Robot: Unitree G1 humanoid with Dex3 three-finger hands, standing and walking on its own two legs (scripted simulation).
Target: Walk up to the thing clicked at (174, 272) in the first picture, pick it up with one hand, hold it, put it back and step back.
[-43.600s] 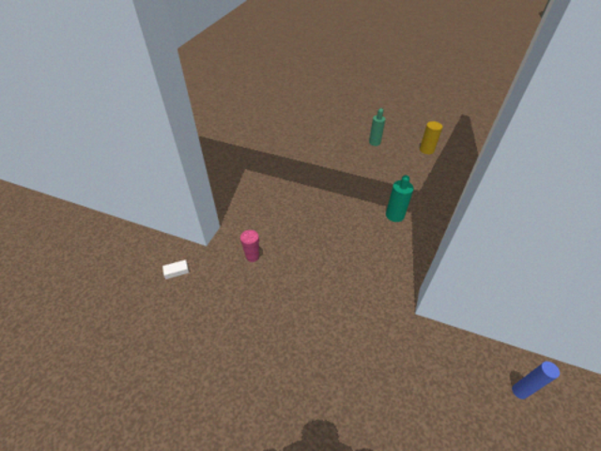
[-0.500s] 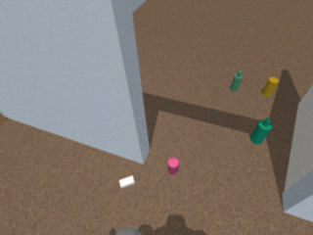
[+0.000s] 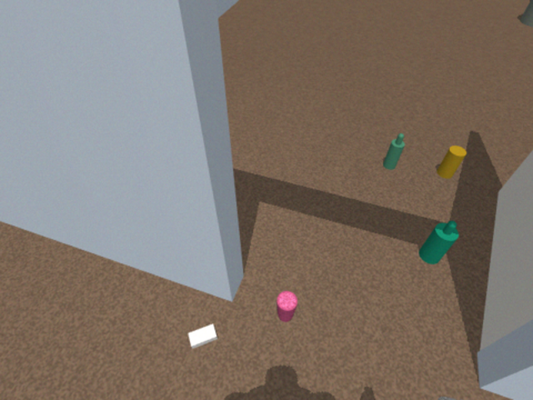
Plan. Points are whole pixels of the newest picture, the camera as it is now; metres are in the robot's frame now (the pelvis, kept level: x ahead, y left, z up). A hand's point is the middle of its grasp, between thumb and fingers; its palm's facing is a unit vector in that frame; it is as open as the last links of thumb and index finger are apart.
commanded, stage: walk up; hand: left
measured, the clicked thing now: (202, 336) +0.46 +0.24 -0.74
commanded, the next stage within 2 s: stand in 1.10 s
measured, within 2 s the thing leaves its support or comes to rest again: neither
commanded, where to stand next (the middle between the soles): +0.07 +0.02 m, yaw -2 degrees
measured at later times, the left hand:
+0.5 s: hand out of the picture +0.12 +0.25 -0.13, palm faces -0.02 -0.94 -0.33, open 7.4 cm
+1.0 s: hand out of the picture +0.09 +0.26 -0.13, palm faces -0.01 -0.94 -0.33, open 7.4 cm
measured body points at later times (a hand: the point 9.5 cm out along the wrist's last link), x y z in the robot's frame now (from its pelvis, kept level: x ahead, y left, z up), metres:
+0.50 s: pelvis +0.01 +0.00 +0.02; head +0.02 +0.00 +0.47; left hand +0.13 +0.30 -0.10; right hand +0.10 -0.31 -0.11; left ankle +0.03 +0.14 -0.72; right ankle +0.00 -0.13 -0.72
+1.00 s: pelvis +0.02 +0.01 +0.02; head +0.02 +0.01 +0.47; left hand +0.09 +0.31 -0.11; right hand +0.09 -0.29 -0.11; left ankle +0.03 +0.14 -0.72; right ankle +0.00 -0.13 -0.72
